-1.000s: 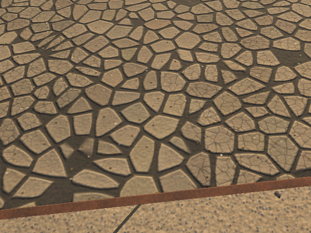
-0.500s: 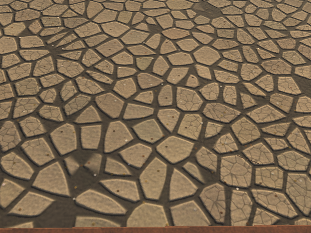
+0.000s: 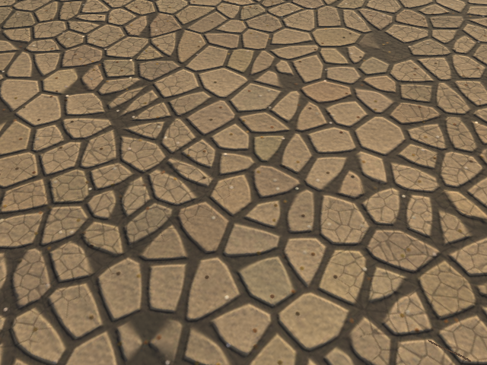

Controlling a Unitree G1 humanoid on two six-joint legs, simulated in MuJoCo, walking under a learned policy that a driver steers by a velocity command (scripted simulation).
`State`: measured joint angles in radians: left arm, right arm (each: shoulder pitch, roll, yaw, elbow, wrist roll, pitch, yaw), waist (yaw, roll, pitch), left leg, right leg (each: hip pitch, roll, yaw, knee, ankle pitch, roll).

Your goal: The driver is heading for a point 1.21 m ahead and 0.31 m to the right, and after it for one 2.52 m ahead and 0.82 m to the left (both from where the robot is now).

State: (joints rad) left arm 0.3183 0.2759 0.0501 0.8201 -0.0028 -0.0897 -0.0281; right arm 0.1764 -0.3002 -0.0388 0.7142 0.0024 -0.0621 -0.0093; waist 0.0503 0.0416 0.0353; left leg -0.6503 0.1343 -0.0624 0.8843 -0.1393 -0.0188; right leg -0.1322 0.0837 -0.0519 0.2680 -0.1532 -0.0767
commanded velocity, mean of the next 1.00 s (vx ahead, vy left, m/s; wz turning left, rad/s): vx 0.50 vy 0.00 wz -0.24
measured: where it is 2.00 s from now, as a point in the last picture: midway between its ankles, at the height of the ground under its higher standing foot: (340, 194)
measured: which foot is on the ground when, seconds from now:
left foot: up 0.00-0.20, down 0.22-0.74, up 0.76-1.00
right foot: down 0.00-0.28, up 0.30-0.72, down 0.74-1.00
